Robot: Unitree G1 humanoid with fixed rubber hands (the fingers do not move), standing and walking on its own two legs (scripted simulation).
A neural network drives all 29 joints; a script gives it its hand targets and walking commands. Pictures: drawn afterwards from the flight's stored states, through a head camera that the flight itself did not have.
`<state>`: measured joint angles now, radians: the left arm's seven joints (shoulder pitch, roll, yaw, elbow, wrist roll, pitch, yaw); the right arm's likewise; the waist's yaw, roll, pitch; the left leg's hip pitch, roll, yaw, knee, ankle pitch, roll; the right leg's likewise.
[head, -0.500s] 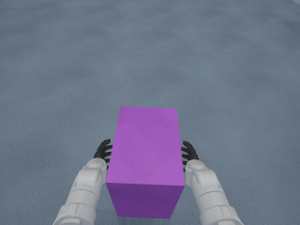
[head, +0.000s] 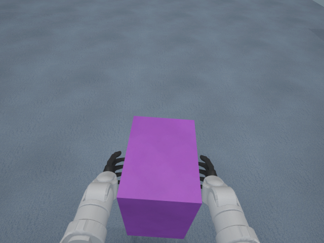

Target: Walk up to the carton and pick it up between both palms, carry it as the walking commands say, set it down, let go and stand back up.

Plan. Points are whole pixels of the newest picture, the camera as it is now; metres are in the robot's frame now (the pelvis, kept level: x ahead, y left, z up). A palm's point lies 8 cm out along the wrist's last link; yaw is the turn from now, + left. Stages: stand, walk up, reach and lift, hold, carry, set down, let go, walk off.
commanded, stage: carry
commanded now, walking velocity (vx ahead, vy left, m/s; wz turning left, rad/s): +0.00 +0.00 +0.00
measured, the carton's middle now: (159, 179) +0.33 +0.02 -0.08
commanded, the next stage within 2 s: none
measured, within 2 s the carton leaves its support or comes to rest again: neither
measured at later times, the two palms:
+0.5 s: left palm (109, 183) +0.27 +0.15 -0.01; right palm (212, 193) +0.26 -0.12 -0.02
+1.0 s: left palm (121, 190) +0.26 +0.12 -0.01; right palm (227, 194) +0.26 -0.15 -0.01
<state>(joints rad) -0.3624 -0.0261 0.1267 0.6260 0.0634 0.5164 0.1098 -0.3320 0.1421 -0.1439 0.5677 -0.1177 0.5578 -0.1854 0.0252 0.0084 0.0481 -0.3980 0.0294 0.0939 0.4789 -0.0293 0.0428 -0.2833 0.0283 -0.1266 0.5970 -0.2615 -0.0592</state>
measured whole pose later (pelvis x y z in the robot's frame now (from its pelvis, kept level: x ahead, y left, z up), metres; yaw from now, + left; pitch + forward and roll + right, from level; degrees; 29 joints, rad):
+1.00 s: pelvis -0.03 -0.03 +0.00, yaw +1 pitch -2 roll +0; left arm -0.32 -0.03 0.11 0.62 0.10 0.57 0.10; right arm -0.32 0.12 -0.10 0.60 -0.11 0.58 -0.18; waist -0.02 -0.01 -0.03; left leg -0.37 0.02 0.08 0.56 -0.15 0.02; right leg -0.34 0.02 -0.16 0.58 -0.21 -0.10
